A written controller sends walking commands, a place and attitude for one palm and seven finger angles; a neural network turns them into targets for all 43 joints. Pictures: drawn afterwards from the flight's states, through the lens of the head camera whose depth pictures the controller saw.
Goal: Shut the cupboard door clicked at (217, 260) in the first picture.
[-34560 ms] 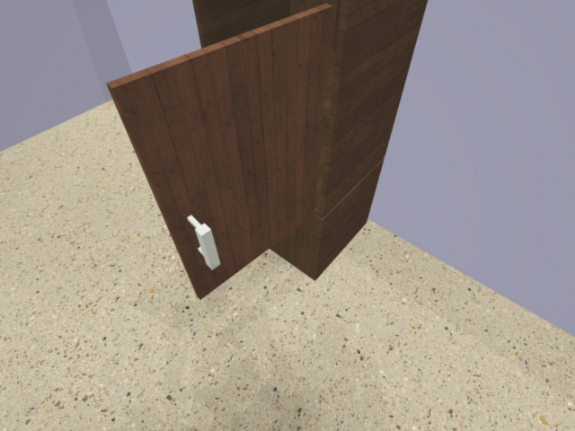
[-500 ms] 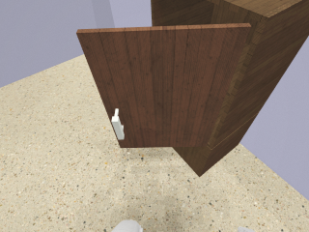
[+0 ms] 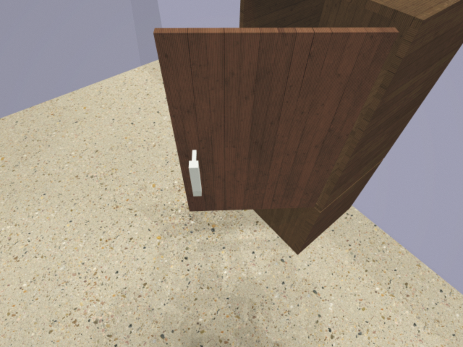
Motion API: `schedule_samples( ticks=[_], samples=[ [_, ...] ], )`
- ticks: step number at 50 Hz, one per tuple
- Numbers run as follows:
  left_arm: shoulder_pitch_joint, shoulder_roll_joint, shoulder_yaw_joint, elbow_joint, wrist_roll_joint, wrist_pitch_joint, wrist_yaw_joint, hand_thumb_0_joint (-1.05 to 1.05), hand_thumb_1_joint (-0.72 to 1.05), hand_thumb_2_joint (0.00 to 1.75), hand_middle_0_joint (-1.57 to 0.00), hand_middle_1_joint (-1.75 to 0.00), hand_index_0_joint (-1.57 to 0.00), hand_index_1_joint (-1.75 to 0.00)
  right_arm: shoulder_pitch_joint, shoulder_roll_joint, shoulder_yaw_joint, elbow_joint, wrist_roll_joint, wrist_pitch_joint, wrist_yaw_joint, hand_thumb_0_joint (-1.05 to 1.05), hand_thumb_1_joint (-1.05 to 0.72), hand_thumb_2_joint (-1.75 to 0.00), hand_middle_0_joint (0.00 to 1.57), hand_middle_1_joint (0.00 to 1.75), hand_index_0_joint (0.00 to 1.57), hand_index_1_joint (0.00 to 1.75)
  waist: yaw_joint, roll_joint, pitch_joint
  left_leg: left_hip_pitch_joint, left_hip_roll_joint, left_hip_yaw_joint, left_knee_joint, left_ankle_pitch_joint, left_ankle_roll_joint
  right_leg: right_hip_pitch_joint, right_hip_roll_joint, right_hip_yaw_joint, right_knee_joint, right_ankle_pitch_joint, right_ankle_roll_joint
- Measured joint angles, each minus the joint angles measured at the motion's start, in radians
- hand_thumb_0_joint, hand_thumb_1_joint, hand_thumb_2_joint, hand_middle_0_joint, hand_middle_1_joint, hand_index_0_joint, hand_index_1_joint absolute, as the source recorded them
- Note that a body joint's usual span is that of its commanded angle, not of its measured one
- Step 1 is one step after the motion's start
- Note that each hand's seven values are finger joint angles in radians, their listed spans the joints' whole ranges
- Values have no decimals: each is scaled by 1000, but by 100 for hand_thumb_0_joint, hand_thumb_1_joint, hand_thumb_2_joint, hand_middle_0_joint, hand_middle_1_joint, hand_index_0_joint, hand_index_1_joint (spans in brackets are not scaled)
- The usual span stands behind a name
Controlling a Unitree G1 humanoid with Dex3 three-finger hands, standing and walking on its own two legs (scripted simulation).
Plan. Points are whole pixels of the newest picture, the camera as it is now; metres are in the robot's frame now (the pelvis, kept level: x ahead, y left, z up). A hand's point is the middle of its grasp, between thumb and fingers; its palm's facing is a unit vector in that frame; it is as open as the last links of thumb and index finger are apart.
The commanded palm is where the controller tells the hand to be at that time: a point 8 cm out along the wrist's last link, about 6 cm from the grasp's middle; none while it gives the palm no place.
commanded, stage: come to a stop and stand still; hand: left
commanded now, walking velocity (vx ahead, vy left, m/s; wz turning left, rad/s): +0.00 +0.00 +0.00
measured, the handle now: (195, 173) +0.52 +0.13 -0.11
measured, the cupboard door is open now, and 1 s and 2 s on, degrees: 53 53 53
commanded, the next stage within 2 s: look again from close up in 0.46 s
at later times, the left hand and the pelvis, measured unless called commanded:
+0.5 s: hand out of the picture -0.04 +0.15 -0.18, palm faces +0.03 -0.99 -0.15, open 7.3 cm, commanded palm none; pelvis -0.02 -0.01 +0.00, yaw +0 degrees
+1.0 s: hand out of the picture +0.00 +0.19 -0.17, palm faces +0.02 -0.97 -0.24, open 7.4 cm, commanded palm none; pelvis -0.02 +0.00 +0.00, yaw +0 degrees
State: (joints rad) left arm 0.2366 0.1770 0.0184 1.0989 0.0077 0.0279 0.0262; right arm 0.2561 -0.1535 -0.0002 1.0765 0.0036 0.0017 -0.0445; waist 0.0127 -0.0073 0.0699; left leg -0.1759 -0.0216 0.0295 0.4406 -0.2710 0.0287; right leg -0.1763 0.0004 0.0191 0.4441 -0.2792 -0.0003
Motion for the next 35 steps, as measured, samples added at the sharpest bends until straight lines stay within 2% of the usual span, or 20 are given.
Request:
schedule_samples(
  ticks=[2, 5, 15, 28, 31, 35],
  samples=[
    [-4, -13, -6, 5, -2, -10, 3, 0, 91, 90, -19, -30, -20, -30, 1, -2, -1, 7, -1, -5, 2, 1, -92, -89, 20, 30, 20, 30, -14, 12, 2, 9, 0, -1, -18, 15, 0, 7, 0, -1, -13, 21, 3],
    [-10, -19, -9, 11, -2, -13, 9, 0, 91, 90, -20, -30, -20, -30, 10, 5, 3, 25, -2, -10, 6, 1, -92, -89, 20, 30, 20, 30, -22, 8, -8, 28, -1, -1, -38, 29, -5, 21, -1, -1, -24, 27, 1],
    [-6, -6, -7, 13, 2, -10, 11, 0, 94, 90, -20, -30, -20, -30, 39, 25, 9, 59, -9, -2, 12, 0, -91, -89, 20, 30, 20, 30, -15, -22, -30, 39, 12, -3, -59, 54, -15, 36, 11, -3, -54, 58, -8],
    [55, -45, -16, 45, 0, -14, 6, 0, 92, 90, -20, -30, -20, -30, 49, 24, 8, 63, -6, -10, 7, 0, -91, -89, 20, 30, 20, 30, -9, -21, -15, 29, 14, -2, -65, 63, -15, 27, 14, -2, -64, 69, -9],
    [71, -57, -32, 36, 5, -43, 18, 0, 91, 90, -20, -30, -20, -30, 43, 12, 7, 34, -7, -12, 17, 0, -91, -89, 20, 30, 20, 30, -12, 5, -18, -24, 26, -9, 18, 26, -15, 1, 25, -10, -35, 60, -8],
    [81, -61, -40, 28, 7, -50, 13, 0, 91, 90, -20, -30, -20, -30, 45, -1, 5, -3, -14, -25, 15, 1, -92, -89, 19, 30, 20, 30, -18, 35, -39, -48, 14, -13, 74, -7, -3, -25, 13, -15, 32, 18, -2]
  ],
)
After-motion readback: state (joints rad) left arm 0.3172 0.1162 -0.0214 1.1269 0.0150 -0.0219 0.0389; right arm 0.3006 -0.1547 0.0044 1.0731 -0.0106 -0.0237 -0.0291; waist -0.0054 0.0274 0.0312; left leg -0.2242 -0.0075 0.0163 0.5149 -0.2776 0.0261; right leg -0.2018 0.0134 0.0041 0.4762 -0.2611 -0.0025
